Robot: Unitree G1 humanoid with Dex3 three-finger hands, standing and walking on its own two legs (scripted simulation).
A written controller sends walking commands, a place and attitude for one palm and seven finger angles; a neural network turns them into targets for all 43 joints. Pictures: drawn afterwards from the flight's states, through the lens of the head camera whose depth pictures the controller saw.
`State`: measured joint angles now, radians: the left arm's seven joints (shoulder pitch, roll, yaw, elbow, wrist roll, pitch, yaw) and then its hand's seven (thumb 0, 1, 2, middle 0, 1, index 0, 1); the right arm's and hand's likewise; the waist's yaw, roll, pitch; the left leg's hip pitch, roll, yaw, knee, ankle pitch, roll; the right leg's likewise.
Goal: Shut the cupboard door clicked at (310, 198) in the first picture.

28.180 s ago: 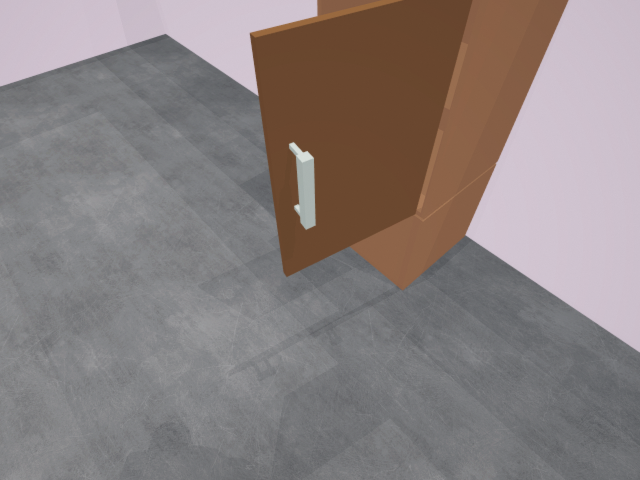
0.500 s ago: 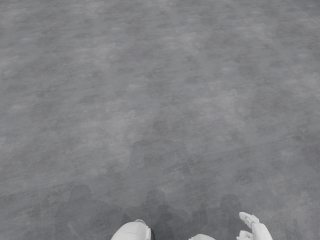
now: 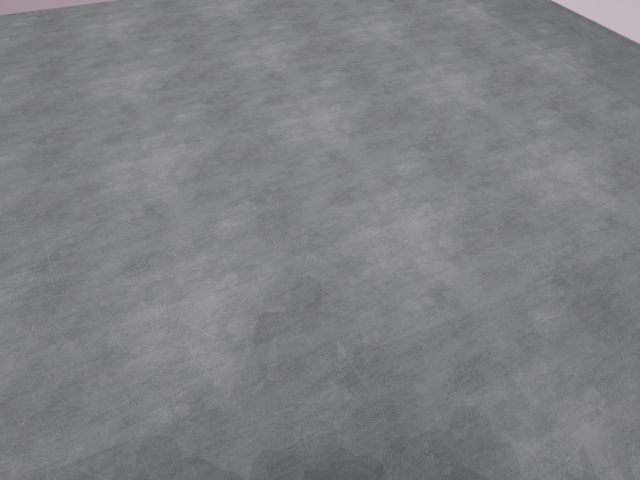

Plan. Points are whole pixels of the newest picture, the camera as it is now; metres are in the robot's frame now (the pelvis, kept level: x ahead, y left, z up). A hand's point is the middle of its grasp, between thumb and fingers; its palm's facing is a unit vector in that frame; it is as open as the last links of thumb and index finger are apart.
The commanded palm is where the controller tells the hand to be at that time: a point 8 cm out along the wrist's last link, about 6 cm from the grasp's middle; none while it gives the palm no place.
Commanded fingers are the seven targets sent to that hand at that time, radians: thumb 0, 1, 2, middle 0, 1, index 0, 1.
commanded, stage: turn to face it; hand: left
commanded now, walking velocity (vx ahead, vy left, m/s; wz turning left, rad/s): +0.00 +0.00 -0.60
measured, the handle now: out of the picture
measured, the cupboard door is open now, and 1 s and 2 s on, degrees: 57 57 57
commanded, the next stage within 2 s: none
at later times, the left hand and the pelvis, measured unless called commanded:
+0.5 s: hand out of the picture +0.14 +0.24 -0.16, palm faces -0.18 -0.96 -0.22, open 7.4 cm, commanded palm none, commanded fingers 0.00 0.90 0.90 -0.20 -0.30 -0.20 -0.30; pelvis +0.02 +0.04 +0.01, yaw -15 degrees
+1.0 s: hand (241, 446) +0.19 +0.13 -0.15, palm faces -0.50 -0.84 -0.22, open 7.4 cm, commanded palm none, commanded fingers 0.00 0.90 0.90 -0.20 -0.30 -0.20 -0.30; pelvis +0.02 +0.01 +0.01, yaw -31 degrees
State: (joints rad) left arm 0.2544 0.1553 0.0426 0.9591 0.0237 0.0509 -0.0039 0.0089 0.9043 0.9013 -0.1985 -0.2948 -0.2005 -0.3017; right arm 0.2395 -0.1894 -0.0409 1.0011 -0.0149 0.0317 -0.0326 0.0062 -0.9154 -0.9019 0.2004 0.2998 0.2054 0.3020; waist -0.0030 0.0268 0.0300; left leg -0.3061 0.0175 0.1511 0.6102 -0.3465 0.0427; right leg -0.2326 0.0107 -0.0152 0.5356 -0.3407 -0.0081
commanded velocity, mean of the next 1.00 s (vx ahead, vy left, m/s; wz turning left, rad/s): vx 0.00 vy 0.00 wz -0.60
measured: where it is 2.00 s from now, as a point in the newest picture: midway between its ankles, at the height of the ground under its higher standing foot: outside the picture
